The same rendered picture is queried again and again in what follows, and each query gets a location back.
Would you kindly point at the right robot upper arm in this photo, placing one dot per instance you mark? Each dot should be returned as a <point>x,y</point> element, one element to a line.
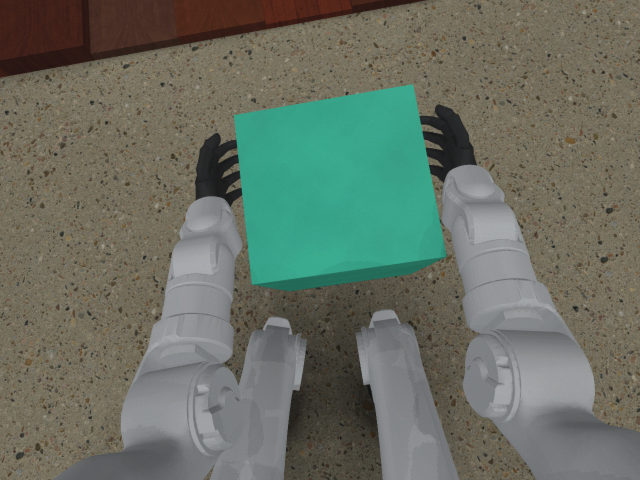
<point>537,388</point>

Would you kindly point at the robot left forearm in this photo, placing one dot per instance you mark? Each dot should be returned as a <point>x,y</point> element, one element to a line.
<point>195,322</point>

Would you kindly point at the left robot hand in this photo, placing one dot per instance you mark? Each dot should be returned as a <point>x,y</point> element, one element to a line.
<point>209,181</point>

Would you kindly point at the robot right forearm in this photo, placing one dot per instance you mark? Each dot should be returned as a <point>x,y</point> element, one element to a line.
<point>501,289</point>

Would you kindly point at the robot left shin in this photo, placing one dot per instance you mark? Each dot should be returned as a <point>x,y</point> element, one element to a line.
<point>258,334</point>

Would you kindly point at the carton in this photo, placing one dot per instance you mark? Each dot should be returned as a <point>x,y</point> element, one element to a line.
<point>337,191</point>

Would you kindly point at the left robot upper arm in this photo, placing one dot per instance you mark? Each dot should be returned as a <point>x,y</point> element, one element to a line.
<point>176,422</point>

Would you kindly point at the robot right thigh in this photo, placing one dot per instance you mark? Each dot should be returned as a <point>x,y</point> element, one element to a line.
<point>412,442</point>

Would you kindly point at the right robot hand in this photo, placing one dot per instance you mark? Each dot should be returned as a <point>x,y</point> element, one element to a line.
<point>454,141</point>

